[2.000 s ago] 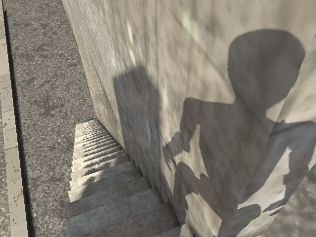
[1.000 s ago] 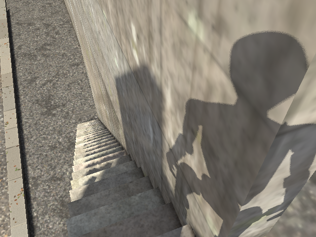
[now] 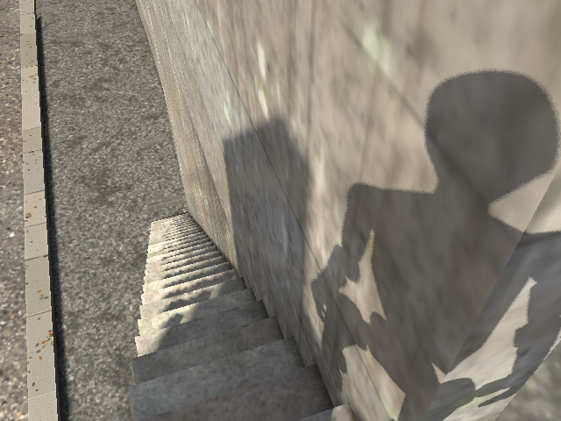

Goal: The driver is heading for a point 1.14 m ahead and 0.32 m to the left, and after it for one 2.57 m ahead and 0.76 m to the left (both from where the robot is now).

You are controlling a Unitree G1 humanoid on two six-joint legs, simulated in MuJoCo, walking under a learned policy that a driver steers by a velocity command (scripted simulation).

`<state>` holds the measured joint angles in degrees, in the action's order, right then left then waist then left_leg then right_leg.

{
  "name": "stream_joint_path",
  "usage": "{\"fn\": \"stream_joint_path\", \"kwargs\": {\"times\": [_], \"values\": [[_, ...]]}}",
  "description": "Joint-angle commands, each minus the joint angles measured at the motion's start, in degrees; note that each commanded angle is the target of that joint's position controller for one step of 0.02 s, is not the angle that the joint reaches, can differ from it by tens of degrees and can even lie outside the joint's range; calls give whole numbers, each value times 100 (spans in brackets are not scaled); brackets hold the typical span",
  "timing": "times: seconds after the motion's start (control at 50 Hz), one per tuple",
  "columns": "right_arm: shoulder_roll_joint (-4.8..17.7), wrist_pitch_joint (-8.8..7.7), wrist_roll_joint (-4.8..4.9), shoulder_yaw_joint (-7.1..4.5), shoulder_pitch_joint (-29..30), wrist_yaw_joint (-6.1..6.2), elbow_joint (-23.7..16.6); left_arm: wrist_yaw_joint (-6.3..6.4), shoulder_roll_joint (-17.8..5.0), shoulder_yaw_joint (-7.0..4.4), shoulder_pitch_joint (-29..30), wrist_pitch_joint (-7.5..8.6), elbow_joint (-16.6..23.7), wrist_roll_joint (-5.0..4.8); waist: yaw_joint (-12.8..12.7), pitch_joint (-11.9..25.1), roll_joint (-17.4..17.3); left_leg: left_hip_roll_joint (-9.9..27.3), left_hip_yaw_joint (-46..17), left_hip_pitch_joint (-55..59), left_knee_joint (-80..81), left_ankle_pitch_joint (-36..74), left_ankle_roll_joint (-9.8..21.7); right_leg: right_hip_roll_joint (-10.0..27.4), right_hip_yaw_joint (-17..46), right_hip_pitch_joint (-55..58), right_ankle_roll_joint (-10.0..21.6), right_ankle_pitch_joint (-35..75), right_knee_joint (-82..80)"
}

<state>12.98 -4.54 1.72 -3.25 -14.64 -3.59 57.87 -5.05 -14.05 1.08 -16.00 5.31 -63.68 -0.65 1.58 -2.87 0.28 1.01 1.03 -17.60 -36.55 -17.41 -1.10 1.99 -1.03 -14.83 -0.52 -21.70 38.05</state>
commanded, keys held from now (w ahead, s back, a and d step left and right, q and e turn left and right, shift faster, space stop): w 1.00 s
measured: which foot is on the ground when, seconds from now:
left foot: down 0.00-1.00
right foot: down 0.00-1.00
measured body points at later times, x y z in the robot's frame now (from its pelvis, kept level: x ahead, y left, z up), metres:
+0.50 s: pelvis -0.01 +0.01 +0.00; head +0.00 +0.00 +0.45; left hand +0.01 +0.25 -0.15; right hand +0.03 -0.24 -0.15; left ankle +0.02 +0.13 -0.72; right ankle -0.01 -0.12 -0.72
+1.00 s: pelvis -0.01 +0.01 +0.00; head +0.00 +0.01 +0.45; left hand +0.00 +0.25 -0.16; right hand +0.03 -0.23 -0.15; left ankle +0.02 +0.13 -0.72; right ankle -0.01 -0.12 -0.72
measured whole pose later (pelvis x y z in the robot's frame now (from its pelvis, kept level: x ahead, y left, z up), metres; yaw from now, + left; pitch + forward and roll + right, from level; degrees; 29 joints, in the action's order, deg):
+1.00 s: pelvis -0.01 +0.01 +0.00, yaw +1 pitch -1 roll +1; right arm 11.3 -5.1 1.9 -2.8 -16.2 -3.8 57.6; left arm -4.5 -12.0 0.6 -15.5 5.6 -64.6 -0.4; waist 1.0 -1.9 0.6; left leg -0.5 1.1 -20.1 -37.9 -16.8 0.0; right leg 3.7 -1.2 -17.3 -1.7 -21.7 40.0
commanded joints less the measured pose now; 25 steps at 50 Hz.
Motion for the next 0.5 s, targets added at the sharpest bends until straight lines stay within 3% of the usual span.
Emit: {"fn": "stream_joint_path", "kwargs": {"times": [0.02,0.5], "values": [[584,-55,6,-116,-260,16,-148,0,-641,-112,-402,31,63,-5,-14,-32,24,61,-35,235,476,790,-95,209,150,-460,244,814,-779],[457,-84,21,-85,-362,1,-155,27,-490,-140,-347,48,26,13,-43,-78,43,8,-119,86,501,450,-67,262,107,-720,193,321,-727]]}}
Next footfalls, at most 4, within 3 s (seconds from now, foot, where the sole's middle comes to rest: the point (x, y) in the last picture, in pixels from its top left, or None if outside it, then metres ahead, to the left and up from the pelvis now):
none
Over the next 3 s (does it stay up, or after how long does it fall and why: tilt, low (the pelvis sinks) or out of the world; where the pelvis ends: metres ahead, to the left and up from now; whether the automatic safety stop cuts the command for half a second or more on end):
stays up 0.03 -0.02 0.01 its command is cut before an obstacle from the start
